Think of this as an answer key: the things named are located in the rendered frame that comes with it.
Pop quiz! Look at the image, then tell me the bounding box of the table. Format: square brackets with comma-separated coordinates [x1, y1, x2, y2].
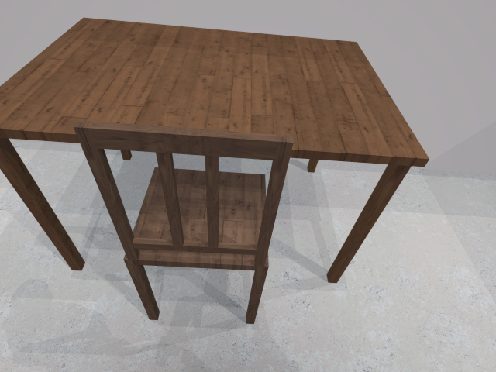
[0, 18, 429, 283]

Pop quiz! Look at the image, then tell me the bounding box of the chair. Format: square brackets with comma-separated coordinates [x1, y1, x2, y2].
[74, 120, 294, 324]

